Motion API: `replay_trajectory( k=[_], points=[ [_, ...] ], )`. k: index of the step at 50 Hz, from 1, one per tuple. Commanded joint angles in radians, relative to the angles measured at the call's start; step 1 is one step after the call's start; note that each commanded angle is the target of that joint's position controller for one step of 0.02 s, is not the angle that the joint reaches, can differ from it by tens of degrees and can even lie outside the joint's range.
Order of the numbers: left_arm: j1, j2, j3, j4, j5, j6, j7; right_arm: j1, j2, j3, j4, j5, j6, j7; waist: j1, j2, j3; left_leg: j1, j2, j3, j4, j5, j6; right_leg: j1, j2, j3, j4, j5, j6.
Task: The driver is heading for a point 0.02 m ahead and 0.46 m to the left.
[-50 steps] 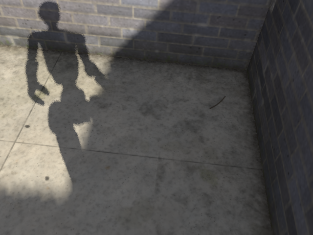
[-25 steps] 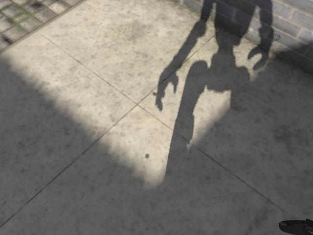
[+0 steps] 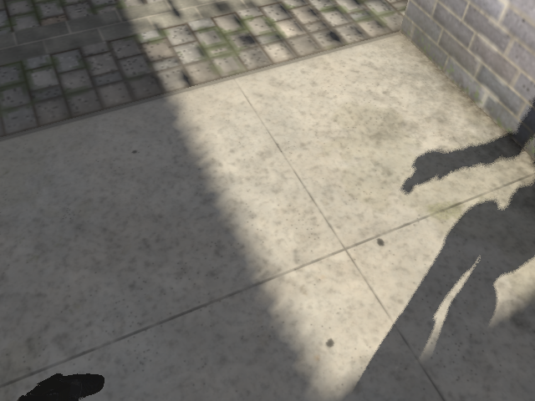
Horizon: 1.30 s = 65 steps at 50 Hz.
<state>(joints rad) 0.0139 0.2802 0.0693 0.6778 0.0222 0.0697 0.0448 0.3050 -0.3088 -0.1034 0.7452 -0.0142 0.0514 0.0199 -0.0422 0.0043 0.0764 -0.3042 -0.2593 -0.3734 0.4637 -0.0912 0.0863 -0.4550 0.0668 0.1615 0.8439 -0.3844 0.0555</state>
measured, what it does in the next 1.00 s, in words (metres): walks ahead, turning left: right foot, then left foot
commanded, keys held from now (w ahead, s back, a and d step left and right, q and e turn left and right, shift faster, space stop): s+q+shift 0.08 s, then w+q+shift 0.92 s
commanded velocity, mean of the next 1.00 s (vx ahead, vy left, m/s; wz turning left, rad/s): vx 0.62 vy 0.00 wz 1.00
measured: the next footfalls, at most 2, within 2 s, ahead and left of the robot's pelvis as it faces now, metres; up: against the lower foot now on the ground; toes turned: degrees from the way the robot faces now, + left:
right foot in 0.12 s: +0.07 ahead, -0.12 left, +0.00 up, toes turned +16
left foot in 0.72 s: +0.28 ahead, +0.20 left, +0.00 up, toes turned +48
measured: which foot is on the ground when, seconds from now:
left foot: down 0.00-0.10, up 0.12-0.70, down 0.72-1.00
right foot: up 0.00-0.10, down 0.12-0.72, up 0.74-1.00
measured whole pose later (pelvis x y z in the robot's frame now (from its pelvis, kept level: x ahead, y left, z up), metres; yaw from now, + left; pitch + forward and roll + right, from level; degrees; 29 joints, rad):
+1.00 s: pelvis +0.36 +0.29 -0.01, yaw +58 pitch +2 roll +0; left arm 0.06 0.28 0.01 0.66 0.06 -0.04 -0.03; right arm 0.43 -0.31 -0.05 0.89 -0.01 -0.07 0.00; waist -0.04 -0.01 0.03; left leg 0.06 -0.21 -0.17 0.33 -0.38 0.20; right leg -0.77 -0.16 0.04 0.93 -0.19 0.07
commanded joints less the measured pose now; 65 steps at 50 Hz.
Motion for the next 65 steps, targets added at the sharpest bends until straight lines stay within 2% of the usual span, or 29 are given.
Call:
replay_trajectory(
  k=[1, 3, 5, 7, 8, 10, 12, 18, 19, 26, 30, 34, 35, 36, 37, 38, 39, 41, 44, 48, 52, 54, 55, 56, 57, 58, 59, 61, 65],
  points=[
    [-0.045, 0.075, 0.015, -0.061, -0.019, -0.028, 0.016, 0.010, -0.169, -0.040, -0.046, -0.010, -0.007, -0.002, 0.014, 0.145, -0.097, 0.130, 0.253, -0.396, -0.133, -0.096, 0.097, 0.021, 0.047, -0.001, -0.109, -0.043, -0.014],
    [0.020, 0.089, 0.020, -0.026, -0.021, -0.026, 0.019, -0.042, -0.178, -0.040, -0.060, -0.001, -0.004, 0.020, 0.044, 0.147, -0.106, 0.060, 0.234, -0.410, -0.137, -0.149, 0.059, 0.165, 0.056, -0.018, -0.253, -0.036, -0.041],
    [0.046, 0.104, 0.028, -0.007, -0.032, -0.030, 0.045, -0.023, -0.116, -0.016, -0.038, 0.022, -0.013, 0.024, 0.063, 0.106, -0.068, -0.105, 0.131, -0.323, -0.078, -0.213, -0.054, 0.408, -0.004, -0.030, -0.517, 0.123, -0.045],
    [0.067, 0.225, 0.043, -0.040, -0.010, -0.024, 0.034, 0.048, -0.093, -0.020, -0.053, 0.033, -0.015, 0.001, 0.066, -0.209, -0.203, -0.350, -0.037, 0.113, 0.435, -0.527, -0.120, 0.570, -0.439, 0.365, -0.622, -0.095, -0.183],
    [0.035, 0.193, 0.043, -0.019, 0.018, -0.030, 0.015, -0.069, -0.225, -0.043, -0.081, -0.037, -0.021, 0.004, 0.082, -0.143, -0.095, -0.434, 0.085, 0.181, 0.521, -0.394, -0.119, 0.430, -0.416, 0.338, -0.665, -0.138, -0.214],
    [0.041, 0.142, 0.037, 0.010, 0.021, -0.048, -0.002, -0.082, -0.185, -0.032, -0.072, -0.048, -0.011, 0.031, 0.059, -0.135, -0.059, -0.405, 0.142, 0.192, 0.647, -0.241, -0.086, 0.359, -0.324, 0.200, -0.646, -0.201, -0.165],
    [0.092, 0.152, 0.036, 0.028, 0.015, -0.064, -0.010, -0.054, -0.161, -0.023, -0.054, -0.038, -0.005, 0.064, 0.051, -0.131, -0.046, -0.482, 0.158, 0.229, 0.757, -0.186, -0.061, 0.408, -0.293, 0.134, -0.663, -0.250, -0.111],
    [0.243, 0.163, 0.046, 0.111, 0.003, -0.111, -0.039, -0.207, -0.104, -0.001, -0.066, -0.017, -0.019, 0.074, 0.099, -0.093, 0.020, -0.599, 0.253, 0.275, 0.780, -0.021, -0.090, 0.443, -0.290, -0.047, -0.680, -0.091, -0.033],
    [0.270, 0.150, 0.042, 0.129, 0.001, -0.118, -0.042, -0.219, -0.076, 0.001, -0.060, 0.005, -0.023, 0.074, 0.093, -0.117, 0.034, -0.609, 0.280, 0.281, 0.793, -0.013, -0.084, 0.444, -0.291, -0.078, -0.663, -0.072, -0.037],
    [0.434, 0.112, 0.013, 0.210, 0.013, -0.171, -0.040, -0.379, -0.035, 0.034, -0.074, -0.015, -0.047, 0.091, 0.138, -0.088, 0.123, -0.677, 0.309, 0.366, 0.605, 0.014, -0.027, 0.527, -0.344, -0.215, -0.723, 0.078, -0.076],
    [0.545, 0.084, -0.003, 0.293, 0.032, -0.161, -0.032, -0.516, 0.017, 0.078, -0.136, -0.012, -0.062, 0.097, 0.156, -0.107, 0.128, -0.645, 0.306, 0.501, 0.465, -0.137, 0.039, 0.666, -0.341, -0.364, -0.664, 0.579, -0.071],
    [0.471, 0.214, 0.023, 0.257, 0.024, -0.132, 0.006, -0.197, -0.035, 0.065, -0.046, 0.013, -0.061, 0.072, -0.061, -0.150, -0.100, -0.076, 0.135, 0.616, 0.339, -0.272, 0.146, 0.581, -0.371, -0.470, -0.239, 1.603, -0.084],
    [0.416, 0.231, 0.026, 0.231, 0.016, -0.122, -0.001, 0.013, -0.098, 0.036, 0.015, 0.014, -0.065, 0.054, -0.151, -0.132, -0.206, 0.183, 0.119, 0.547, 0.250, -0.276, 0.187, 0.471, -0.389, -0.442, 0.016, 1.527, -0.110],
    [0.397, 0.208, 0.026, 0.222, 0.020, -0.125, -0.021, 0.142, -0.145, 0.001, 0.071, 0.004, -0.067, 0.031, -0.187, -0.035, -0.269, 0.508, 0.159, 0.417, 0.141, -0.230, 0.208, 0.210, -0.333, -0.416, 0.307, 0.883, -0.091],
    [0.351, 0.073, -0.005, 0.145, 0.017, -0.135, -0.050, 0.044, -0.233, -0.023, 0.053, 0.017, -0.056, 0.011, -0.081, 0.201, -0.249, 0.684, 0.393, -0.017, 0.066, -0.428, 0.290, -0.214, -0.143, -0.375, 0.660, -0.084, -0.039],
    [0.242, 0.131, -0.002, 0.024, 0.009, -0.163, -0.053, 0.088, -0.292, -0.028, 0.030, -0.006, -0.037, 0.005, -0.088, 0.116, -0.341, 0.771, 0.488, -0.397, -0.099, -0.448, 0.383, -0.415, -0.071, -0.174, 0.759, -0.058, -0.033],
    [0.182, 0.150, -0.002, 0.012, 0.009, -0.185, -0.048, 0.109, -0.248, -0.024, 0.062, -0.009, -0.035, -0.014, -0.095, 0.006, -0.209, 0.704, 0.510, -0.350, -0.191, -0.377, 0.342, -0.487, -0.131, -0.118, 0.681, 0.028, -0.041],
    [0.219, 0.136, -0.008, 0.028, 0.021, -0.187, -0.043, 0.027, -0.187, -0.008, 0.068, -0.015, -0.066, -0.038, 0.011, -0.100, -0.030, 0.418, 0.428, -0.172, -0.228, -0.175, 0.292, -0.378, -0.189, -0.118, 0.533, 0.068, -0.023],
    [0.277, 0.113, -0.016, 0.041, 0.063, -0.125, -0.060, -0.030, -0.118, 0.027, 0.050, 0.015, -0.116, -0.030, 0.095, -0.051, 0.003, 0.204, 0.288, 0.002, -0.230, 0.013, 0.267, -0.247, -0.218, -0.141, 0.385, 0.017, 0.023],
    [0.011, 0.066, -0.046, -0.085, 0.040, -0.115, -0.077, 0.062, -0.145, 0.022, 0.069, 0.006, -0.142, -0.021, 0.038, 0.014, 0.090, 0.007, 0.232, 0.010, -0.278, 0.243, 0.233, -0.207, -0.175, -0.223, 0.120, 0.180, 0.033],
    [-0.075, 0.067, -0.059, -0.138, 0.012, -0.131, -0.076, 0.110, -0.178, 0.009, 0.092, 0.021, -0.148, -0.023, -0.010, 0.058, 0.027, 0.115, 0.265, -0.023, -0.269, 0.608, 0.163, -0.007, -0.087, -0.218, -0.203, 0.445, -0.036],
    [0.070, 0.133, -0.035, -0.108, 0.005, -0.132, -0.057, 0.084, -0.224, -0.001, 0.090, 0.025, -0.151, -0.028, 0.064, 0.057, -0.108, 0.175, 0.261, -0.019, -0.068, 0.908, 0.104, 0.265, -0.022, -0.197, -0.266, 0.398, -0.060],
    [0.229, 0.193, -0.011, -0.074, -0.003, -0.136, -0.038, 0.042, -0.266, -0.013, 0.084, 0.017, -0.153, -0.025, 0.160, 0.064, -0.194, 0.151, 0.255, -0.025, 0.146, 0.940, 0.070, 0.454, -0.028, -0.165, -0.265, 0.371, -0.062],
    [0.446, 0.236, 0.010, -0.018, 0.001, -0.138, -0.016, -0.032, -0.258, -0.012, 0.070, 0.014, -0.159, -0.018, 0.283, 0.062, -0.276, 0.059, 0.204, -0.003, 0.392, 0.864, 0.039, 0.682, -0.079, -0.154, -0.301, 0.394, -0.067],
    [0.602, 0.279, 0.022, 0.025, 0.038, -0.147, 0.001, -0.057, -0.089, 0.024, 0.040, 0.014, -0.164, -0.021, 0.300, -0.122, -0.347, -0.129, 0.098, 0.097, 0.796, -0.047, 0.011, 0.888, -0.335, 0.031, -0.287, 0.494, -0.111],
    [0.529, 0.338, 0.036, 0.004, 0.064, -0.150, -0.017, 0.104, -0.051, 0.042, -0.021, 0.085, -0.145, -0.046, 0.158, -0.404, -0.572, -0.355, 0.036, 0.204, 1.102, -0.506, -0.022, 1.076, -0.659, 0.504, -0.318, 0.807, -0.255],
    [0.424, 0.241, 0.034, -0.030, 0.041, -0.137, -0.024, 0.039, -0.164, 0.027, 0.011, 0.031, -0.124, -0.060, 0.171, -0.212, -0.517, -0.363, 0.147, 0.241, 1.092, -0.379, -0.005, 0.918, -0.576, 0.413, -0.336, 0.765, -0.263],
    [0.353, 0.080, -0.016, 0.007, 0.038, -0.143, -0.031, -0.071, -0.129, 0.027, 0.002, -0.006, -0.105, -0.035, 0.140, -0.074, -0.243, -0.421, 0.219, 0.269, 1.006, -0.310, -0.012, 0.647, -0.468, 0.171, -0.399, 0.752, -0.242],
    [0.323, 0.082, -0.025, 0.077, 0.000, -0.179, -0.043, -0.116, -0.016, 0.056, -0.076, -0.023, -0.054, 0.012, 0.035, -0.096, -0.060, -0.390, 0.272, 0.244, 0.791, -0.359, -0.028, 0.320, -0.440, -0.007, -0.560, 0.829, -0.227]
  ],
)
